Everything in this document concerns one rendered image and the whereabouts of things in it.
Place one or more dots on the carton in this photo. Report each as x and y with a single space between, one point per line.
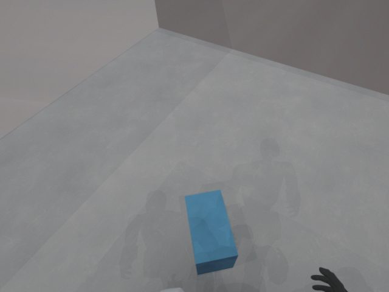
213 243

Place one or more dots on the right robot hand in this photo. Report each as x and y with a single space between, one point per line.
331 279

